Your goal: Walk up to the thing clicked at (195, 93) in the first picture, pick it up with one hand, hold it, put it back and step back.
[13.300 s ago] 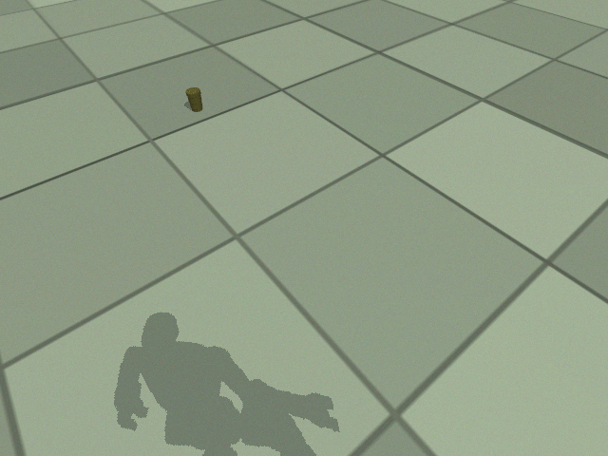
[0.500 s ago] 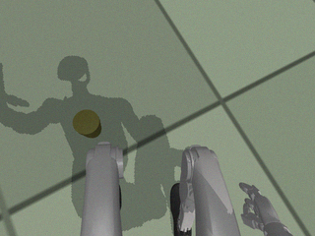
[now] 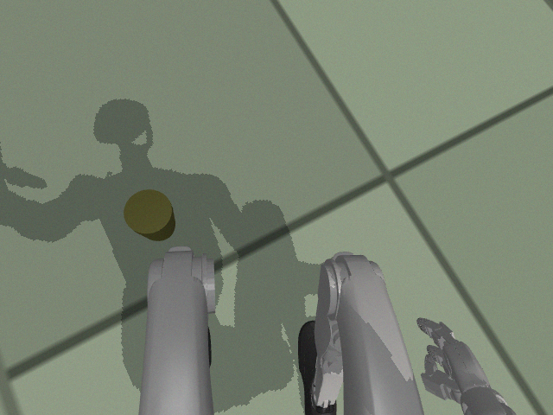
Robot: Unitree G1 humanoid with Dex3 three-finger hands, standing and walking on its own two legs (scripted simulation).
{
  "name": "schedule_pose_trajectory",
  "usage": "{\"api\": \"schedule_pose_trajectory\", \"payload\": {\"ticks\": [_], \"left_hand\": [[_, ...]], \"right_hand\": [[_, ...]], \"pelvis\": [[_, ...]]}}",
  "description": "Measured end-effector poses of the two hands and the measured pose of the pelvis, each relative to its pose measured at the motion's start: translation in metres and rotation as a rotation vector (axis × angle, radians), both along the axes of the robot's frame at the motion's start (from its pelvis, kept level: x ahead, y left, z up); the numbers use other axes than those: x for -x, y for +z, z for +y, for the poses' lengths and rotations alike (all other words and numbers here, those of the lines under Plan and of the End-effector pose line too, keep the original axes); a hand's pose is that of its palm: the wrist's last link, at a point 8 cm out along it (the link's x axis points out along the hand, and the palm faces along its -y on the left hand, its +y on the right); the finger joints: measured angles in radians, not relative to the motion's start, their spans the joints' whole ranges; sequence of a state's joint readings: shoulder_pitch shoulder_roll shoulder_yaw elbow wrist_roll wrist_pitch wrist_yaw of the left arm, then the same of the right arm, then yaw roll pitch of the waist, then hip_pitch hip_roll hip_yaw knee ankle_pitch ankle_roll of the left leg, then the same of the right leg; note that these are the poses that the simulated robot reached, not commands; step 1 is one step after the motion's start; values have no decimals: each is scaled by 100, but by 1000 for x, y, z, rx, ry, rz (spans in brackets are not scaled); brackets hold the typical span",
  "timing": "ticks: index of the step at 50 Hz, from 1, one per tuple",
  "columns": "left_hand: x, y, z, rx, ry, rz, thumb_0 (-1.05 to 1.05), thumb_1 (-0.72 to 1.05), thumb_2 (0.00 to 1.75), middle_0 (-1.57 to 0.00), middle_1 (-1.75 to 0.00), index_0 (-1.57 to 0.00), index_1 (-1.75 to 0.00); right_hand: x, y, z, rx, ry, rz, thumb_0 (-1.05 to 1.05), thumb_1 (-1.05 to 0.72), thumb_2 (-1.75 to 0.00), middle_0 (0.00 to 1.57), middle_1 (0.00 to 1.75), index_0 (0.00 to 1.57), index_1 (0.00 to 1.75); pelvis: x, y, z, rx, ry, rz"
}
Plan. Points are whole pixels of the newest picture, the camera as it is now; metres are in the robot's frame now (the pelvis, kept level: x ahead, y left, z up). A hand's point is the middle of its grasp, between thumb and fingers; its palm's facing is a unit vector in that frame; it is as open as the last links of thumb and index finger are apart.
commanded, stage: go down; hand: left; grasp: from the side
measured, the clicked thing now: (154, 219) +0.42 +0.25 -0.31
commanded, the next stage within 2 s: approach in 0.14 s
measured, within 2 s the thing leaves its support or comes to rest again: neither
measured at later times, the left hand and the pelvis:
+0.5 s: hand out of the picture +0.34 +0.42 -0.05, palm faces +0.27 -0.96 -0.03, open 17.5 cm; pelvis +0.00 +0.00 -0.02, yaw -2 degrees
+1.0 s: hand (114, 227) +0.38 +0.30 -0.24, palm faces +0.06 -1.00 +0.06, open 17.6 cm; pelvis +0.00 +0.01 -0.08, yaw -7 degrees
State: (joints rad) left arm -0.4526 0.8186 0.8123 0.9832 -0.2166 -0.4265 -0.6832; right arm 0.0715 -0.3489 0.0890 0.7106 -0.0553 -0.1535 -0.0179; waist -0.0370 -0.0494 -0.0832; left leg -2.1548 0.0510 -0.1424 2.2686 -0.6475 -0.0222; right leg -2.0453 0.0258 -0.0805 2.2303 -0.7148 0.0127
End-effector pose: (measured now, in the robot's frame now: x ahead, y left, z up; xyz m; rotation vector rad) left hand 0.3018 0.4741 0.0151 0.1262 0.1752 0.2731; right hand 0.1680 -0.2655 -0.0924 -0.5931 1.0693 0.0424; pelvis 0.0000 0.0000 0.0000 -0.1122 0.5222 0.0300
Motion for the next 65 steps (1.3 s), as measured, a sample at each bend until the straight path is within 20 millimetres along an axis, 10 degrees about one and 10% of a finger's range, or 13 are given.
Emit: {"api": "schedule_pose_trajectory", "payload": {"ticks": [18, 39, 55, 65], "left_hand": [[2, -7, 8, 26, 11, -28, -1, -53, 12, -4, -11, -3, -12], [-42, -201, -61, 186, -75, -63, -1, -54, 10, -5, -10, -3, -12], [-62, -272, -147, 230, -161, -51, -1, -60, 5, -6, -11, -5, -11], [-60, -271, -141, 153, -81, -139, -1, -58, 5, -5, -10, -6, -9]], "right_hand": [[1, -6, -3, 11, 18, 19, 1, -92, -91, 20, 30, 20, 30], [-32, -27, 13, 175, 273, 39, 1, -91, -90, 20, 30, 20, 30], [-15, -33, 27, 235, 366, 116, 0, -93, -90, 20, 30, 20, 30], [13, -30, 28, 281, 379, 203, 0, -93, -90, 20, 30, 20, 30]], "pelvis": [[-2, -6, -1, 4, -7, 1], [-3, -70, 5, 64, -65, -142], [1, -93, 13, 128, -99, -260], [8, -99, 17, 160, -104, -312]]}}
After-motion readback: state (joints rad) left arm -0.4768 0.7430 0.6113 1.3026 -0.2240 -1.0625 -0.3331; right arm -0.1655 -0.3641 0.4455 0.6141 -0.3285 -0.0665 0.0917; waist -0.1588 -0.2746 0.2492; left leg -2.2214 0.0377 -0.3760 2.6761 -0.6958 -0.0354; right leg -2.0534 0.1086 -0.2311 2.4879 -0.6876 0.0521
